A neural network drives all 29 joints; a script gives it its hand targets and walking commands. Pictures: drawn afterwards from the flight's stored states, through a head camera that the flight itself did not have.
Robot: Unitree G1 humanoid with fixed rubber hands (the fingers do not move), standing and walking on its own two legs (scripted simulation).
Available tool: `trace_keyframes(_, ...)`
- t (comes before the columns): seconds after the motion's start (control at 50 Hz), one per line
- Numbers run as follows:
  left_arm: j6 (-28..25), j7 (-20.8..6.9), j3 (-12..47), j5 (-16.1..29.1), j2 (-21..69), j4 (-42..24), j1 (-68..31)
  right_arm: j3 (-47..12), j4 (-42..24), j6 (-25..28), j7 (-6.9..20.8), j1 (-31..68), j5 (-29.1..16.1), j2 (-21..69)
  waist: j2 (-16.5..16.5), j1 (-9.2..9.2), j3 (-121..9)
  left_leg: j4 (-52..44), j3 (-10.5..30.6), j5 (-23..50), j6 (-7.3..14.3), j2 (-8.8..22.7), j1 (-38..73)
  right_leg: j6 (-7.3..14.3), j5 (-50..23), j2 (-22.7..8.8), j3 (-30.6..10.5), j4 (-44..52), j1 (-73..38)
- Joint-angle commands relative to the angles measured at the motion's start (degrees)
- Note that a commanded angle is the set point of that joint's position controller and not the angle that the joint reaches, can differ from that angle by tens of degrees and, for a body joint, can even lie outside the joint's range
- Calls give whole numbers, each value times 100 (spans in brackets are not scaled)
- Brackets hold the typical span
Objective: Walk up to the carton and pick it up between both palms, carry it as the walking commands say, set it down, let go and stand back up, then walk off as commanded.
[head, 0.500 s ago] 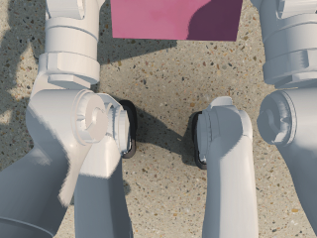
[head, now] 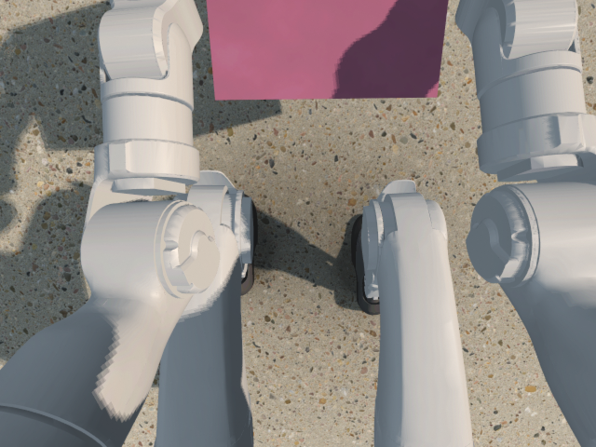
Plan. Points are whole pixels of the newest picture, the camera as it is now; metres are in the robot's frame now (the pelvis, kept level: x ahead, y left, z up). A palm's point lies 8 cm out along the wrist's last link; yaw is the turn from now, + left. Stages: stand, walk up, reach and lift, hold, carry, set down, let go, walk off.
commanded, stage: reach and lift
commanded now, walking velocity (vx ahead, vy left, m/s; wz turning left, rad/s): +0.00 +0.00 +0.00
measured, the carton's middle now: out of the picture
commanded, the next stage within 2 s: none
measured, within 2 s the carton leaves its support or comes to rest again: neither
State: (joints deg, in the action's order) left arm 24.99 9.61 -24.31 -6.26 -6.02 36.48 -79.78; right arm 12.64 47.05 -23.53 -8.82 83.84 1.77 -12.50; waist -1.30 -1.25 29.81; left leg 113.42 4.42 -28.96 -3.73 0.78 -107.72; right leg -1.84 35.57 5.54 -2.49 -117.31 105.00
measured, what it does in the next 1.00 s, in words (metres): rises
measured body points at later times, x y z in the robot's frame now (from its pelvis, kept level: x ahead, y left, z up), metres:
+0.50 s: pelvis -0.01 +0.00 +0.05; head +0.32 +0.01 +0.35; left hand +0.54 +0.16 -0.03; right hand +0.56 -0.13 -0.04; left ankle +0.15 +0.15 -0.40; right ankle +0.12 -0.12 -0.40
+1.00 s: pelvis -0.02 +0.00 +0.10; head +0.27 +0.02 +0.43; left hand +0.51 +0.16 +0.05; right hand +0.53 -0.12 +0.05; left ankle +0.15 +0.15 -0.40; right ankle +0.12 -0.12 -0.40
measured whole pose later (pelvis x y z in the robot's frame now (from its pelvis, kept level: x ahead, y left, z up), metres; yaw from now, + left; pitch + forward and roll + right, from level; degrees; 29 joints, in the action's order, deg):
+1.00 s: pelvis -0.02 +0.00 +0.10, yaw +1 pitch +14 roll -1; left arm 29.5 10.2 -23.2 -9.8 -0.7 28.7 -70.2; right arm 15.0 40.2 -28.4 -7.3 73.5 3.5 -9.3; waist -0.4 -1.3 29.4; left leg 94.5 4.7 -24.6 -3.7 0.1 -83.8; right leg -1.9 30.8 4.3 -2.5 -97.7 80.8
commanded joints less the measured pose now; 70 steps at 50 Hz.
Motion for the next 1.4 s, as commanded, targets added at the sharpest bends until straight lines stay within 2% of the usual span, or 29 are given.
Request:
trace_keyframes(0.0,-92,-1869,2749,590,6271,101,-3956,-1596,-1023,289,2030,4009,-689,7023,101,-379,-12198,-1056,-1120,1457,313,-931,4083,33,-1347,548,661,1734,-2281)
trace_keyframes(0.04,-67,-1815,3366,1060,6355,-1024,-4588,-2154,-2050,219,1980,4585,-1089,7073,-28,-161,-13932,-1059,-1103,2237,277,-1026,4961,-41,-2143,600,711,1793,-3357)
trace_keyframes(0.08,4,-1700,3731,1315,6146,-1500,-4802,-2580,-2464,102,1844,4704,-1417,7332,-90,-353,-14869,-1089,-1085,2576,324,-1058,5537,-109,-2527,585,607,1817,-3932)
trace_keyframes(0.14,134,-1687,3573,1198,6032,-1064,-4882,-2176,-1641,-46,1848,4310,-1136,7105,157,-87,-13579,-1238,-1132,1820,315,-973,5000,3,-1792,551,554,2049,-3313)
trace_keyframes(0.2,174,-1783,3253,956,6356,-494,-4168,-2158,-1572,-40,1908,4404,-1102,7261,-32,-328,-13066,-1520,-1153,1324,404,-1018,4677,-52,-1344,555,545,2247,-3479)
trace_keyframes(0.22,210,-1828,3130,805,6361,-194,-4200,-1894,-1056,-88,1958,4139,-842,7148,48,-169,-12417,-1508,-1095,1099,399,-963,4399,9,-1126,510,556,2250,-2950)
trace_keyframes(0.24,205,-1861,2924,664,6364,10,-3981,-1747,-819,-86,1989,4111,-800,7256,7,-326,-12096,-1670,-1085,962,428,-989,4399,-72,-898,487,620,2260,-2757)
trace_keyframes(0.26,173,-1873,2937,681,6422,-241,-4131,-1672,-788,-67,2001,3813,-642,7230,-23,-121,-12153,-1677,-1064,1122,395,-955,4440,-20,-1059,491,624,2364,-2815)
trace_keyframes(0.28,128,-1880,3041,741,6378,-451,-4206,-1734,-920,-43,2005,3719,-720,7417,33,-247,-12623,-1688,-1132,1341,342,-985,4647,-7,-1316,536,578,2402,-3195)
trace_keyframes(0.44,186,-1786,4271,1450,6507,-1723,-4423,-2800,-2436,-71,1841,4054,-1372,7478,141,-88,-14904,-1748,-981,2582,253,-1098,6002,-41,-2638,608,469,2455,-4639)
trace_keyframes(0.48,242,-1767,4027,1261,6480,-1082,-4051,-2538,-2024,-115,1840,3968,-1157,7419,18,-4,-13983,-1907,-963,2072,311,-1061,5562,-67,-2227,602,513,2572,-4278)
trace_keyframes(0.6,271,-1854,3352,793,6726,-189,-3308,-2306,-1452,-82,2014,3743,-952,7464,-73,-281,-12660,-2299,-941,1195,384,-1034,5413,-31,-1057,519,483,2988,-3778)
trace_keyframes(0.62,275,-1900,3250,653,6754,12,-3258,-1950,-870,-104,2056,3375,-693,7357,76,-144,-11882,-2395,-902,1037,349,-1001,5012,1,-1015,498,503,3044,-3372)
trace_keyframes(0.66,256,-1939,3498,755,6839,-143,-3328,-2048,-1148,-43,2089,3402,-730,7380,184,-26,-12557,-2378,-929,1402,300,-988,5465,-11,-1360,497,542,3033,-3531)
trace_keyframes(0.68,218,-1930,3668,898,6881,-596,-3504,-2339,-1695,11,2066,3532,-934,7526,236,-174,-13330,-2308,-972,1801,253,-1056,5876,-20,-1676,559,512,3069,-3992)
trace_keyframes(0.7,217,-1901,3947,1079,7021,-909,-3552,-2355,-1846,-21,2024,3465,-909,7448,198,190,-13789,-2395,-852,2074,247,-1052,6213,-21,-2038,582,591,3064,-4267)
trace_keyframes(0.72,219,-1888,4083,1162,6956,-1033,-3715,-2474,-1892,-6,2017,3580,-1118,7608,335,-27,-14145,-2341,-908,2130,222,-1071,6225,-7,-2129,557,465,3032,-4492)
trace_keyframes(0.78,280,-1813,4383,1337,7065,-1219,-3794,-2815,-2432,-25,1921,3992,-1256,7434,297,155,-14490,-2457,-790,2118,233,-1075,6541,-23,-2119,543,454,3149,-4777)
trace_keyframes(0.8,259,-1796,4386,1316,6855,-1555,-3931,-2891,-2513,-65,1908,3992,-1377,7536,266,-94,-14497,-2486,-874,2214,252,-1104,6534,-46,-2233,561,401,3207,-4924)
trace_keyframes(0.84,324,-1738,4437,1422,6907,-1388,-3833,-2995,-2852,-56,1873,4468,-1442,7263,210,0,-14331,-2698,-730,2044,312,-1101,6826,-89,-2026,547,461,3319,-4917)
trace_keyframes(0.92,290,-1768,3629,1021,6680,-772,-3609,-2621,-1766,-152,1964,4056,-1197,7457,-80,-240,-12743,-2928,-851,1025,394,-1037,6058,-58,-1028,449,344,3670,-4634)
trace_keyframes(1.0,336,-1970,3266,758,6823,-123,-3273,-2005,-986,-211,2032,3288,-678,7586,-161,-148,-11985,-3249,-914,426,401,-969,5730,-50,-466,415,345,4033,-4579)
trace_keyframes(1.02,313,-1984,3413,850,6875,-394,-3388,-2078,-1441,-159,2047,3552,-875,7683,53,-240,-12459,-3278,-925,837,361,-1009,6037,-53,-915,451,430,4016,-4818)
trace_keyframes(1.06,274,-1976,3530,903,7052,-268,-3406,-1811,-981,-110,2071,3007,-656,7747,238,-12,-12354,-3282,-899,915,256,-966,6156,43,-1036,483,414,4023,-4523)
trace_keyframes(1.12,229,-1960,4087,1162,7150,-952,-3445,-2571,-2051,-38,2010,3465,-1163,7962,206,-172,-13933,-3246,-875,1802,272,-1055,6932,-54,-1795,505,310,4002,-5424)
trace_keyframes(1.14,243,-1973,4261,1216,7248,-925,-3197,-2584,-2023,-42,2003,3200,-1052,7908,111,39,-13920,-3273,-788,1992,293,-1069,7031,-81,-2056,535,353,3960,-5376)
trace_keyframes(1.2,263,-1874,4553,1356,7276,-1545,-3030,-2976,-2877,-48,1916,3420,-1290,7826,38,28,-14382,-3435,-670,2368,311,-1077,7712,-108,-2360,543,311,4130,-5879)
trace_keyframes(1.24,295,-1838,4408,1185,7252,-976,-2786,-2801,-2167,-75,1980,3248,-1201,7700,271,20,-13412,-3507,-658,1926,294,-1047,7338,-53,-1899,498,299,4132,-5261)
trace_keyframes(1.38,215,-1888,4055,930,7355,-590,-2423,-2607,-1778,-9,2118,2946,-963,7682,179,-104,-12375,-3989,-660,1406,298,-1004,7382,-10,-1251,402,244,4665,-5303)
